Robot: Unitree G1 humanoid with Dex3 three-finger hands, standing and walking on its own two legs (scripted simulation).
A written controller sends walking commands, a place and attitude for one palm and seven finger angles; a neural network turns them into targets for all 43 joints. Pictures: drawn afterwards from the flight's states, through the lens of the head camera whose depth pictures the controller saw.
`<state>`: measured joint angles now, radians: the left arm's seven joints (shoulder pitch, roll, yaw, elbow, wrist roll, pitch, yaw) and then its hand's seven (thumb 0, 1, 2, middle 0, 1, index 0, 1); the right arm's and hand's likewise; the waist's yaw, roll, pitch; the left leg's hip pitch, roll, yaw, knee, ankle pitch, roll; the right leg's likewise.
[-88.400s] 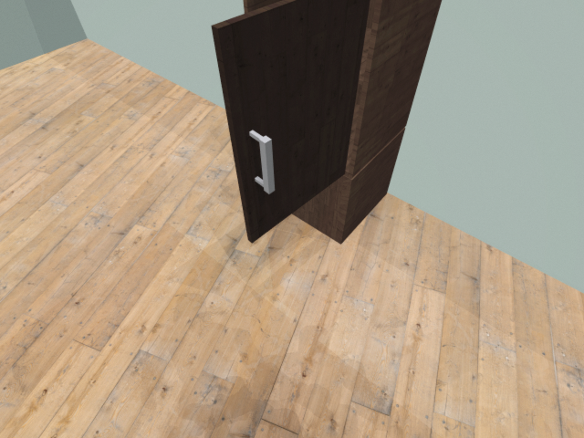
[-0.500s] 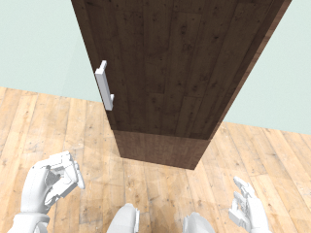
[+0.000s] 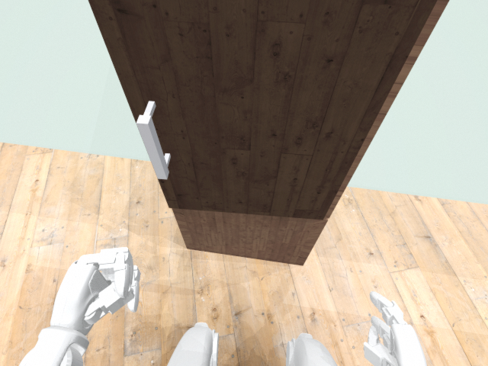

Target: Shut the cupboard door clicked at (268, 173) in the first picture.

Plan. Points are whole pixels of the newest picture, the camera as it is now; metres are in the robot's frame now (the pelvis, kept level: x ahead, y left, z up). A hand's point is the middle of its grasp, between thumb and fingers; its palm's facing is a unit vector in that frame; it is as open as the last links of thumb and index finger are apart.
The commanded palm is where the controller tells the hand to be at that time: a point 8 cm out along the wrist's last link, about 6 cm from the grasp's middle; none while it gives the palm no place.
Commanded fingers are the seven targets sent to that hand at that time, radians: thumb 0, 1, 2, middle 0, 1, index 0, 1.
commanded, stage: raise the hand and make a fist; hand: left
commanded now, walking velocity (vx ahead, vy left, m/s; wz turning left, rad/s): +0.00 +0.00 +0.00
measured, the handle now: (157, 142) +0.48 +0.20 +0.05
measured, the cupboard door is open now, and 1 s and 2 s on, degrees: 4 4 4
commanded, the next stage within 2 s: bring the fist close to the handle in 0.16 s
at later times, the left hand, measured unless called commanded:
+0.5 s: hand (128, 263) +0.25 +0.18 +0.06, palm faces -0.02 -1.00 -0.05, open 3.2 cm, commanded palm +0.24 +0.23 +0.06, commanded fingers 0.00 0.90 0.90 -1.30 -1.50 -1.30 -1.50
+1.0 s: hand (158, 210) +0.34 +0.17 +0.05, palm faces -0.05 -1.00 -0.03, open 3.2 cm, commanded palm +0.33 +0.22 +0.06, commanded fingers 0.00 0.90 0.90 -1.30 -1.50 -1.30 -1.50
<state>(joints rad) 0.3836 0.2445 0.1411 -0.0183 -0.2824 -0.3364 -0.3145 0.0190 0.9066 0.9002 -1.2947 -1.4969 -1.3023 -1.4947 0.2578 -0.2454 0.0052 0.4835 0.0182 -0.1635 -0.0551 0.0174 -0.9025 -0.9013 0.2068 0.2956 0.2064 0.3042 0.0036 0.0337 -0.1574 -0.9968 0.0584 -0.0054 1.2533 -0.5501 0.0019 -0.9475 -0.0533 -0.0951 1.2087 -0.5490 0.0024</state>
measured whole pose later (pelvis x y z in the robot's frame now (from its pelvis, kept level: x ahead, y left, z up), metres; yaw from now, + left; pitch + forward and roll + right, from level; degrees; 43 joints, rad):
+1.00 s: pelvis +0.00 -0.01 +0.00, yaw +0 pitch +18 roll -1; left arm -0.16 0.26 0.19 0.40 -0.23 -0.37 -0.25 0.02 0.90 0.90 -1.30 -1.50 -1.30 -1.50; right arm 0.26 -0.27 0.01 0.57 0.02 -0.13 -0.05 0.02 -0.90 -0.90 0.21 0.30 0.21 0.30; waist -0.03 0.03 -0.13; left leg -1.01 0.06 0.00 1.21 -0.52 -0.01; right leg -0.98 -0.05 -0.08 1.19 -0.52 -0.01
